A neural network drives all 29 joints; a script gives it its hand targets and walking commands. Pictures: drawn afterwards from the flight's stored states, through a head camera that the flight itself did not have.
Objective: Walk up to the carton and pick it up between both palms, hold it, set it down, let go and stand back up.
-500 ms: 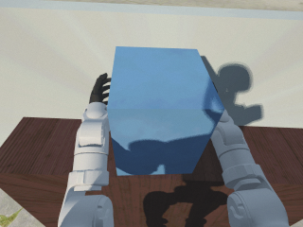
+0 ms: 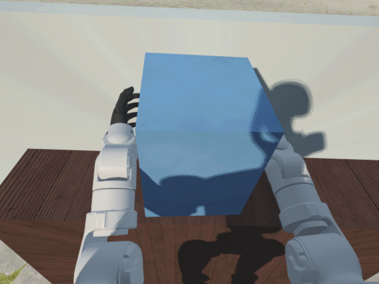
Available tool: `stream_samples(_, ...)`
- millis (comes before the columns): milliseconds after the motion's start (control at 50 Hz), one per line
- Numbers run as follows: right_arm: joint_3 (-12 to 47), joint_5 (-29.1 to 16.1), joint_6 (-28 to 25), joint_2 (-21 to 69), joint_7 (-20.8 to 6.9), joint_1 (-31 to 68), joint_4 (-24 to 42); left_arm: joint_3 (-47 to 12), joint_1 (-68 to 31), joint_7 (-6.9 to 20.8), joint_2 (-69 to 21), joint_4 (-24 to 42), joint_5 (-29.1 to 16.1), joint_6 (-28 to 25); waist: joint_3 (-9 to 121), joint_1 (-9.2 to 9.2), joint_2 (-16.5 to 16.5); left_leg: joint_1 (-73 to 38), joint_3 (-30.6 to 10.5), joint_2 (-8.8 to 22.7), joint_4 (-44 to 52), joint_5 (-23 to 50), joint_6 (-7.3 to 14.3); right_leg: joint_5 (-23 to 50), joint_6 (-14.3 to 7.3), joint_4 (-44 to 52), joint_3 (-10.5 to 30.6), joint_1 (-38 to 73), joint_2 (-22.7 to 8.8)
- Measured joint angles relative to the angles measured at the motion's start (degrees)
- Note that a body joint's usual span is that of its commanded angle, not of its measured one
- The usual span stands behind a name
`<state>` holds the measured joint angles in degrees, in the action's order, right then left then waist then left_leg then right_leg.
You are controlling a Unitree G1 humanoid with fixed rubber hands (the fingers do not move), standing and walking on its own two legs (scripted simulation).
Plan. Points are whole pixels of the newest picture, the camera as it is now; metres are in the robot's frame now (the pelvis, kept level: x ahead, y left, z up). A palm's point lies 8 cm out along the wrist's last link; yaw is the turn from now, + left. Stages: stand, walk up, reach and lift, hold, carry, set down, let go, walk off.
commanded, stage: hold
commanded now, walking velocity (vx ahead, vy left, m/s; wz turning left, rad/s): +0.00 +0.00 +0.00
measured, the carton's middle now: (195, 138) +0.35 -0.02 +0.16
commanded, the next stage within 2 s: none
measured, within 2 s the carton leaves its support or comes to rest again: neither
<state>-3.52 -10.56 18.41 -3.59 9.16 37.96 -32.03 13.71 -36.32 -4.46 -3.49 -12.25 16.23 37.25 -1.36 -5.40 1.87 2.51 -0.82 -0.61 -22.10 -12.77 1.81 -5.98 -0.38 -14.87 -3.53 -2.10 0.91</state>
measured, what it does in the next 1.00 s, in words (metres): stands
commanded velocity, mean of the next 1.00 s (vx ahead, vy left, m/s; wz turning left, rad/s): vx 0.00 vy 0.00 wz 0.00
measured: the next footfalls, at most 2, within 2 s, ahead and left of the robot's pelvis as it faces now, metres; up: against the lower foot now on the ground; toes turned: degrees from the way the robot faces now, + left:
none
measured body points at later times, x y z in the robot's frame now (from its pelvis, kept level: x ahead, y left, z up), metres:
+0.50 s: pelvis -0.01 +0.00 +0.00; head -0.05 +0.02 +0.45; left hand +0.37 +0.15 +0.20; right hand +0.37 -0.14 +0.19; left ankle +0.00 +0.10 -0.75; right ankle +0.03 -0.12 -0.75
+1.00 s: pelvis +0.00 +0.00 +0.00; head -0.05 +0.02 +0.45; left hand +0.37 +0.15 +0.20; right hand +0.38 -0.14 +0.19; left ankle +0.00 +0.10 -0.75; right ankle +0.03 -0.12 -0.75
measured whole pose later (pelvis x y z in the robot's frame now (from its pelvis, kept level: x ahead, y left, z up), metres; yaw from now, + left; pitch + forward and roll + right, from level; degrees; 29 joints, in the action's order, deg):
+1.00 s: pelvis +0.00 +0.00 +0.00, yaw +1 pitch -8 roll -2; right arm -2.1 -11.7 22.4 -2.9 10.9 38.8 -28.1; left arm 15.0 -35.2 -1.3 -2.5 -6.1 16.5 42.3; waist -1.9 -4.2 2.1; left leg 1.0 -1.7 -0.7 -22.1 -12.7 1.5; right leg -6.4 -0.7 -15.2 -3.9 -0.4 1.0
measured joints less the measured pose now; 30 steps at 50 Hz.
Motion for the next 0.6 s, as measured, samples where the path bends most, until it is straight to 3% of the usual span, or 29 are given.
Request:
stream_samples(180, 4.06, -3.49, 2.22, -1.63, 2.11, -0.38, 4.2, -0.02, 2.05, 0.83, 0.31, 5.57, -0.67, 2.8, 0.22, 1.64, -0.29, -1.2, 0.39, 0.39, -0.19, -0.31, -0.15, 0.05, -0.18, 0.02, 0.59, 1.08, 0.45)
stream_samples(280, 1.99, -1.71, 3.83, 0.32, 1.55, 1.31, 2.32, 1.78, 1.14, 2.56, 0.65, 5.36, 0.31, 4.82, 0.23, 2.23, 0.34, -2.03, -0.06, -0.06, 0.41, 0.3, -0.17, -0.26, -0.22, -0.61, 0.18, 1.55, 0.01)
stream_samples(420, -1.6, 0.94, 3.91, 2.22, 0.74, 2.57, 1.52, 1.77, -1.23, 3.24, 1.83, 3.33, -0.11, 5.02, -0.18, 1.59, 0.51, -0.48, -1.02, -0.53, -0.04, 0.87, -0.09, 0.02, -0.1, -0.78, -0.76, 0.53, -0.45)
stream_samples(600, -0.36, -0.03, 3.14, 0.61, 1.0, 1.58, 2.36, 1.23, -1.71, 2.76, 0.87, 2.63, 0.64, 3.98, -0.16, 1.01, -0.21, 0.06, -0.28, -0.31, -0.42, 0.46, 0.13, 0.26, 0.09, -0.54, 0.05, 0.0, -0.2)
